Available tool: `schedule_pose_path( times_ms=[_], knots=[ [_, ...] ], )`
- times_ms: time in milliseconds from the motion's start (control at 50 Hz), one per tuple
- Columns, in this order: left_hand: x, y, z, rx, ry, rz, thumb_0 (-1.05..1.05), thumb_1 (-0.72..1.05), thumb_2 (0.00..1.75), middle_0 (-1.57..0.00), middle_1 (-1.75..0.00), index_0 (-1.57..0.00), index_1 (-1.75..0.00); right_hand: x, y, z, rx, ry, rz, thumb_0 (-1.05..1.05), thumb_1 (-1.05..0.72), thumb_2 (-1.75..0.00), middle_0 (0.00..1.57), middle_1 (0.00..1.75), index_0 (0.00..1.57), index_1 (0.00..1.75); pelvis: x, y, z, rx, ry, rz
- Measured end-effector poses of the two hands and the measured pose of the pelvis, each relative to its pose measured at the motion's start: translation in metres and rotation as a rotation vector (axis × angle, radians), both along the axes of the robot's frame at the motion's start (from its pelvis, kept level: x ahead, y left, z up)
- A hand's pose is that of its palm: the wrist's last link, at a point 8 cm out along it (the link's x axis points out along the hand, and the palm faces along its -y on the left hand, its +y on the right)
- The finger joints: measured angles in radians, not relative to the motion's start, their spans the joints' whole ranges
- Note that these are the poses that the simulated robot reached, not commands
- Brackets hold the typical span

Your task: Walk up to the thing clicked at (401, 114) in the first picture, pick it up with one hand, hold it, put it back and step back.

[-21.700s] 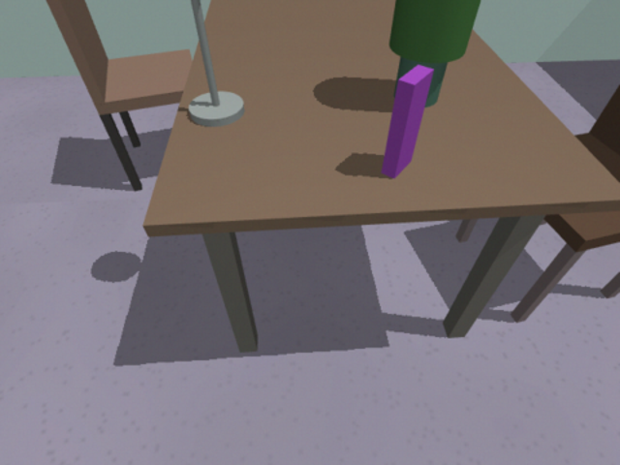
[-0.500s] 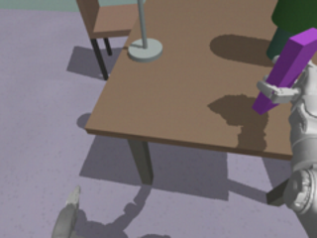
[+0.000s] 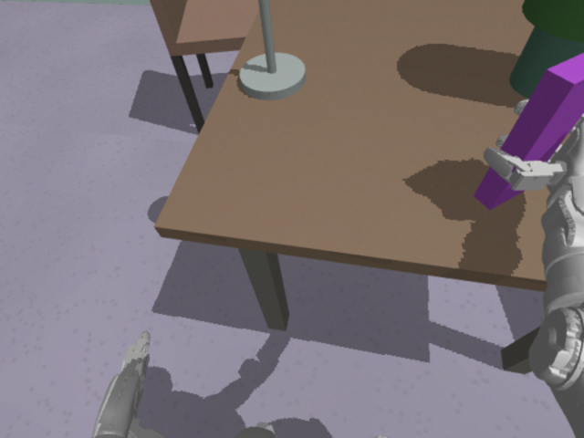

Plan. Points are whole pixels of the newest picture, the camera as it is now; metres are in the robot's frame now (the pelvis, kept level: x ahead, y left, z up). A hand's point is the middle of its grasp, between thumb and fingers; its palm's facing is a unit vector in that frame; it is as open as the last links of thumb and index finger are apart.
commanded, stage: loosen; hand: right
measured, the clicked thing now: (534, 140) +0.50 -0.23 +0.13
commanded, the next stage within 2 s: open in 0.06 s
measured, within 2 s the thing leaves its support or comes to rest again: rests again in 0.08 s
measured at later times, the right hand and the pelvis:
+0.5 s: hand (529, 143) +0.50 -0.23 +0.12, palm faces +0.24 +0.97 +0.02, open 12.9 cm; pelvis +0.00 +0.00 +0.00, yaw +0 degrees
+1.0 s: hand out of the picture +0.49 -0.29 +0.22, palm faces +0.29 +0.96 +0.00, open 17.7 cm; pelvis +0.01 +0.00 +0.01, yaw +0 degrees
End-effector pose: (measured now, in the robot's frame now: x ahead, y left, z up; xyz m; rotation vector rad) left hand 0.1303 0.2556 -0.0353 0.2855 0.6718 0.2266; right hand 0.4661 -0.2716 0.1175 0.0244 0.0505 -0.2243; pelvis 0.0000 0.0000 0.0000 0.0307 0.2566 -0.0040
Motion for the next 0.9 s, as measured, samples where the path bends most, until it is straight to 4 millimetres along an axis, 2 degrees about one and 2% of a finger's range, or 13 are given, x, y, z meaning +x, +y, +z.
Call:
schedule_pose_path(
  times_ms=[100,280,360,460,580,720,800,900],
  knots=[
    [0.002,-0.001,0.0,-0.002,-0.007,-0.005,-0.01,-0.56,0.08,-0.05,-0.03,-0.03,-0.05,0.001,0.0,-0.002,-0.006,-0.006,0.002,-0.02,0.39,-1.02,0.79,1.04,0.82,1.02,0.0,0.001,-0.002,0.0,0.006,0.001],
    [0.002,0.001,-0.001,-0.002,-0.004,-0.006,-0.01,-0.55,0.07,-0.05,-0.03,-0.04,-0.05,0.0,-0.001,0.0,-0.004,-0.012,-0.013,-0.02,0.39,-0.71,0.89,0.89,0.92,0.88,0.0,0.002,-0.003,0.0,0.008,-0.002],
    [0.002,0.002,-0.002,0.0,-0.003,-0.006,-0.01,-0.55,0.07,-0.05,-0.03,-0.04,-0.05,0.001,-0.001,0.003,-0.007,-0.024,-0.011,-0.01,0.38,-0.6,0.88,0.81,0.91,0.81,0.0,0.003,-0.004,-0.001,0.012,-0.003],
    [0.002,0.001,-0.001,-0.002,-0.006,-0.008,-0.01,-0.56,0.07,-0.05,-0.03,-0.04,-0.05,0.002,-0.003,0.004,0.0,-0.023,-0.015,-0.01,0.41,-0.43,0.74,0.62,0.76,0.62,0.0,0.002,-0.005,0.0,0.012,-0.004],
    [0.001,0.0,-0.001,-0.005,-0.006,-0.006,-0.01,-0.56,0.07,-0.05,-0.03,-0.04,-0.05,0.002,-0.003,0.003,-0.005,-0.022,-0.013,-0.01,0.5,-0.23,0.47,0.37,0.49,0.38,0.0,0.001,-0.005,0.0,0.015,-0.002],
    [0.003,-0.002,0.002,-0.003,-0.009,-0.01,-0.01,-0.55,0.07,-0.06,-0.03,-0.04,-0.05,0.003,-0.007,0.004,-0.004,-0.032,-0.026,-0.02,0.58,-0.09,0.2,0.16,0.21,0.17,0.002,0.001,-0.005,-0.001,0.014,0.001],
    [0.001,-0.003,0.001,-0.014,0.0,-0.004,-0.01,-0.54,0.06,-0.06,-0.03,-0.04,-0.05,0.003,-0.018,0.019,-0.013,-0.059,-0.038,-0.02,0.6,-0.06,0.12,0.11,0.14,0.11,0.004,0.001,-0.003,0.0,0.005,0.002],
    [0.001,-0.004,-0.003,-0.034,0.028,0.003,-0.01,-0.53,0.05,-0.05,-0.03,-0.04,-0.05,-0.001,-0.041,0.054,-0.032,-0.086,-0.064,-0.02,0.61,-0.03,0.08,0.07,0.09,0.08,0.008,0.0,0.002,0.0,-0.012,0.001]
  ],
)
